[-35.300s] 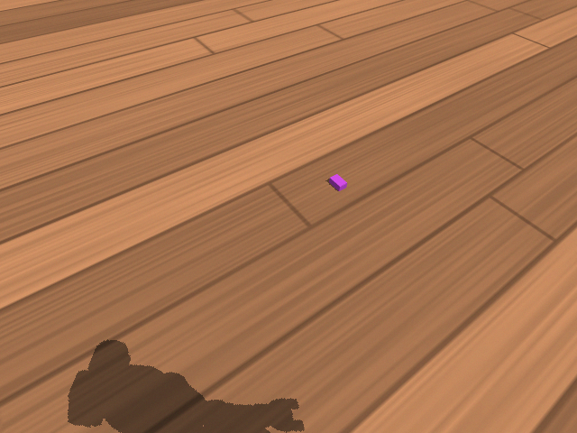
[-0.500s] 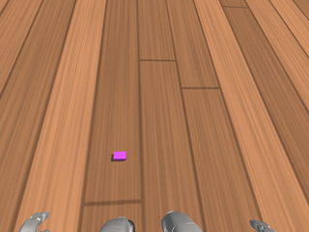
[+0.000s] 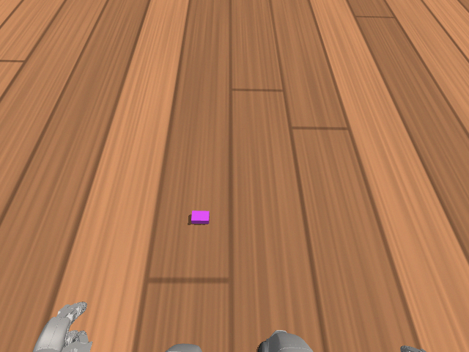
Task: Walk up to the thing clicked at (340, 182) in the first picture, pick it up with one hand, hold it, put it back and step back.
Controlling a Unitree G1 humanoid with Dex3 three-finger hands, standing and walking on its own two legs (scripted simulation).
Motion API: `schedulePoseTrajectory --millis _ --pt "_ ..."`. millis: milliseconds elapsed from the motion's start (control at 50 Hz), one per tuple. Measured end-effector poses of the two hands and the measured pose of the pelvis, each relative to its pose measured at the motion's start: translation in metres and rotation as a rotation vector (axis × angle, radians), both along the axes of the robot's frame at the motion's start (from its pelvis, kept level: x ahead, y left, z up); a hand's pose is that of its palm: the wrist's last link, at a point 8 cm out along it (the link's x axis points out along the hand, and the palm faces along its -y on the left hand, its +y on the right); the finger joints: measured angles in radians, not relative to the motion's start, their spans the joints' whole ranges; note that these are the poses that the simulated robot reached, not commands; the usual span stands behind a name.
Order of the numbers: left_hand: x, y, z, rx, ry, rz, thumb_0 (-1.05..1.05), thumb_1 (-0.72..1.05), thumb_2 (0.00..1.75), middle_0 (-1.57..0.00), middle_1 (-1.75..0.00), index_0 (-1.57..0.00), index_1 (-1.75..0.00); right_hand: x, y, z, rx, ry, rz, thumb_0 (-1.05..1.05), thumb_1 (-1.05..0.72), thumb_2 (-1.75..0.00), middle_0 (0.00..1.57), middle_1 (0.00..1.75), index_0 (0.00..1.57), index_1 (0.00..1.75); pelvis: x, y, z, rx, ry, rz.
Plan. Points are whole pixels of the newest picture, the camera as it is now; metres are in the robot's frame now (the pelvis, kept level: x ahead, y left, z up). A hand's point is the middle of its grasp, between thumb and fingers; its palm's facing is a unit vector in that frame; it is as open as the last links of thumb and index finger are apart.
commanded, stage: step back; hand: left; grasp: from above
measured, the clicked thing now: (200, 217) +0.68 +0.15 -0.74
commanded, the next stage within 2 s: none
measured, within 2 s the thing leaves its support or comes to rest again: neither
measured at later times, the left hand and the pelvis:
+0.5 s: hand out of the picture -0.09 +0.24 -0.14, palm faces -0.10 -0.91 -0.40, open 7.4 cm; pelvis -0.18 -0.03 +0.00, yaw -6 degrees
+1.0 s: hand out of the picture -0.21 +0.21 -0.14, palm faces -0.04 -0.93 -0.37, open 7.4 cm; pelvis -0.34 -0.05 +0.01, yaw -2 degrees
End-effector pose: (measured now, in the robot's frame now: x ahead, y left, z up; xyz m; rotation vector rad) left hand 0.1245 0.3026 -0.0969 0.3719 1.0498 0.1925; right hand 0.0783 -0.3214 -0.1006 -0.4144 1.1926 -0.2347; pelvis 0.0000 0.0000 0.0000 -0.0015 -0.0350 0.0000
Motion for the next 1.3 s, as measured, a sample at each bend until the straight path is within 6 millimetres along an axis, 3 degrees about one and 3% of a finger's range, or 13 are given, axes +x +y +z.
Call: schedulePoseTrajectory --millis 120,240,400,480,560,620,720,820,920,1020,1080,1200,1300 --pt "-0.035 0.007 -0.008 -0.031 0.033 0.016 0.01 0.91 0.9 -0.2 -0.29 -0.2 -0.3 -0.038 0.019 0.016 0.005 -0.017 0.01 0.01 -0.9 -0.9 0.21 0.3 0.21 0.3 -0.037 0.006 0.008 -0.012 -0.017 -0.012" --pt "-0.086 0.009 -0.008 -0.025 0.085 0.009 0.01 0.91 0.9 -0.2 -0.29 -0.2 -0.3 -0.062 0.017 0.028 -0.008 -0.086 -0.004 0.01 -0.9 -0.9 0.21 0.3 0.21 0.3 -0.074 0.003 0.013 -0.026 -0.003 -0.053" --pt "-0.16 -0.004 -0.014 0.011 0.159 -0.022 0.01 0.91 0.9 -0.2 -0.29 -0.2 -0.3 -0.109 -0.014 0.017 -0.008 -0.158 -0.008 0.0 -0.9 -0.9 0.21 0.3 0.21 0.3 -0.138 -0.017 -0.001 -0.012 -0.002 -0.109" --pt "-0.208 -0.019 -0.009 0.028 0.178 -0.012 0.01 0.91 0.9 -0.2 -0.29 -0.2 -0.3 -0.146 -0.036 0.001 0.003 -0.145 -0.045 0.0 -0.9 -0.9 0.21 0.3 0.21 0.3 -0.17 -0.03 -0.006 -0.024 -0.01 -0.096" --pt "-0.247 -0.029 0.006 0.037 0.192 0.016 0.01 0.91 0.9 -0.2 -0.3 -0.21 -0.3 -0.188 -0.041 0.0 0.022 -0.079 -0.063 0.0 -0.9 -0.9 0.2 0.3 0.21 0.3 -0.191 -0.035 0.005 0.03 -0.005 -0.089" --pt "-0.259 -0.031 0.012 0.048 0.17 0.016 0.01 0.9 0.9 -0.2 -0.3 -0.21 -0.3 -0.219 -0.041 -0.003 0.029 -0.035 -0.056 0.0 -0.9 -0.9 0.2 0.3 0.21 0.3 -0.207 -0.036 0.008 0.036 0.001 -0.068" --pt "-0.263 -0.027 0.007 0.05 0.07 0.012 0.01 0.9 0.9 -0.21 -0.3 -0.21 -0.3 -0.263 -0.031 -0.011 0.028 0.045 -0.021 0.01 -0.9 -0.9 0.2 0.3 0.21 0.3 -0.24 -0.035 0.001 0.022 0.005 -0.011" --pt "-0.275 -0.025 -0.006 0.011 0.014 0.023 0.01 0.91 0.9 -0.2 -0.3 -0.21 -0.3 -0.295 -0.016 -0.01 0.036 0.054 0.006 0.01 -0.9 -0.9 0.2 0.3 0.21 0.3 -0.279 -0.032 -0.003 0.03 -0.02 0.005" --pt "-0.304 -0.036 -0.003 -0.02 0.017 0.022 0.01 0.91 0.9 -0.2 -0.29 -0.2 -0.3 -0.312 -0.02 0.007 0.022 -0.011 0.018 0.01 -0.9 -0.9 0.21 0.3 0.21 0.3 -0.312 -0.039 0.006 -0.008 -0.009 -0.006" --pt "-0.353 -0.047 -0.006 -0.011 0.059 -0.002 0.01 0.91 0.9 -0.2 -0.3 -0.2 -0.3 -0.322 -0.039 0.014 0.005 -0.105 0.025 0.01 -0.9 -0.9 0.21 0.3 0.21 0.3 -0.348 -0.05 0.004 -0.013 0.001 -0.045" --pt "-0.389 -0.054 -0.011 0.012 0.092 -0.008 0.01 0.91 0.9 -0.2 -0.3 -0.2 -0.3 -0.334 -0.057 0.007 0.01 -0.148 0.018 0.0 -0.9 -0.9 0.21 0.3 0.21 0.3 -0.37 -0.061 -0.004 -0.01 0.001 -0.072" --pt "-0.464 -0.063 0.0 0.029 0.163 0.044 0.01 0.91 0.9 -0.2 -0.3 -0.21 -0.3 -0.381 -0.071 0.0 0.034 -0.097 -0.026 0.0 -0.9 -0.9 0.2 0.3 0.21 0.3 -0.397 -0.07 0.003 0.008 -0.015 -0.061" --pt "-0.495 -0.052 0.008 0.047 0.152 0.087 0.01 0.9 0.9 -0.21 -0.3 -0.21 -0.3 -0.423 -0.069 -0.009 0.047 0.008 -0.006 0.0 -0.9 -0.9 0.2 0.3 0.21 0.3 -0.41 -0.068 0.005 0.012 -0.011 -0.019"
